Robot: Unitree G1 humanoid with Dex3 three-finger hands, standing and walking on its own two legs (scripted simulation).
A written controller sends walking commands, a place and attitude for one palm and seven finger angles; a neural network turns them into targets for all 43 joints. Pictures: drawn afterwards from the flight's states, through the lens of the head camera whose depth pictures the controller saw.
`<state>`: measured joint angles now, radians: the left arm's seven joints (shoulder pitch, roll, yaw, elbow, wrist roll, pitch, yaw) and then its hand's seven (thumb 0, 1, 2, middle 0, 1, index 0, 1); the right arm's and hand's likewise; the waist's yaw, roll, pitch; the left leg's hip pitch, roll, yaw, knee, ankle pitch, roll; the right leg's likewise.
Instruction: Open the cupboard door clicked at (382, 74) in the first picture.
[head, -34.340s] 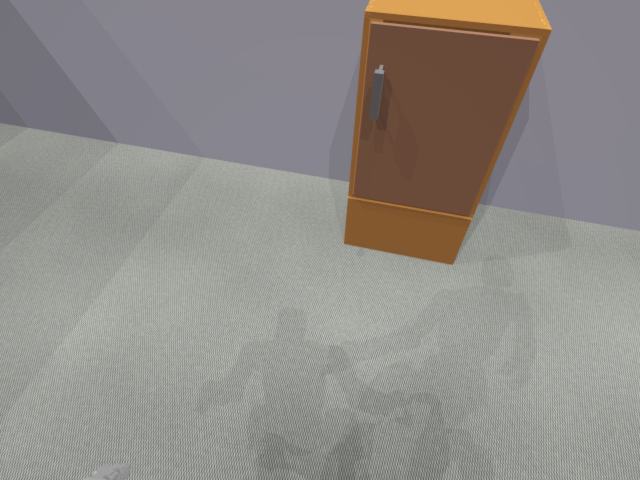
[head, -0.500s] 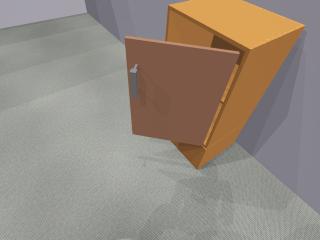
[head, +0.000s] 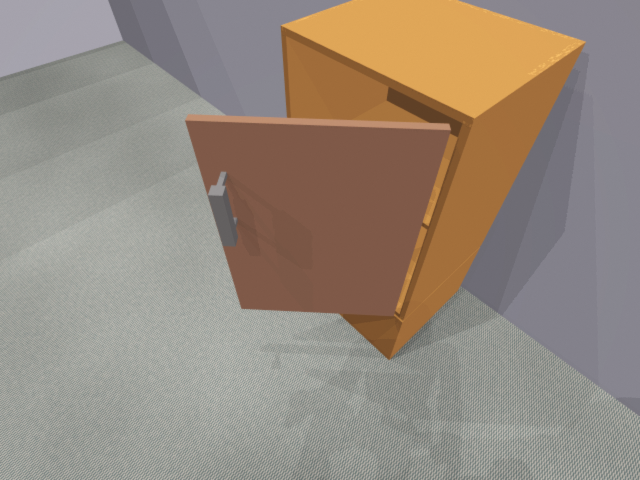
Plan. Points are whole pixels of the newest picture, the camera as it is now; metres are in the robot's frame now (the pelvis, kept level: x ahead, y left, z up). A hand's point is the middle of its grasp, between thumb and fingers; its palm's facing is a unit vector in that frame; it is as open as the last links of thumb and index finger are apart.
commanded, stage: come to a stop and stand still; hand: left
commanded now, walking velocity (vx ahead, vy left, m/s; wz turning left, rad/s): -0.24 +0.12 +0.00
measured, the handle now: (226, 209) +0.57 +0.19 -0.04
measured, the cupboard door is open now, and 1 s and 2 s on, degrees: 44 44 44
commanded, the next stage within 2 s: look again from close up in 1.60 s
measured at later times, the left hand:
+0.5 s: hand out of the picture +0.00 +0.24 -0.17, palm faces +0.07 -0.98 -0.20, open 7.3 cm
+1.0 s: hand out of the picture -0.06 +0.17 -0.17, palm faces +0.02 -0.99 -0.16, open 7.3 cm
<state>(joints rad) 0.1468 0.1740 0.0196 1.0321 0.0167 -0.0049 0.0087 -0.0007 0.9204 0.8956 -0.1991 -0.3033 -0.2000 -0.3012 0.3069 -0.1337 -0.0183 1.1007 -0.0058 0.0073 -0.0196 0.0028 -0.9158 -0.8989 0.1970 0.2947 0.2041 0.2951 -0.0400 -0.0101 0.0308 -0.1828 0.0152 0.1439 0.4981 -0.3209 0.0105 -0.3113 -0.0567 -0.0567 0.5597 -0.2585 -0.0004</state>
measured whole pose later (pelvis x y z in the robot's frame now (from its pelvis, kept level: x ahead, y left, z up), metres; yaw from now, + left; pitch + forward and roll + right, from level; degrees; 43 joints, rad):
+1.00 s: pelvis -0.05 +0.01 +0.01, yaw +0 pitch -1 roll +0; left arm 0.28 0.14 0.00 1.12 0.01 0.00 0.03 0.00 0.92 0.90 -0.20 -0.30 -0.20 -0.30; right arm 0.31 -0.14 -0.01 1.16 -0.01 0.02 -0.02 0.00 -0.91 -0.90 0.20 0.29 0.20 0.29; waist -0.02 -0.02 0.04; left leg -0.24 0.01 0.10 0.41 -0.15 0.03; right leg -0.11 -0.01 0.00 0.42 -0.30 0.00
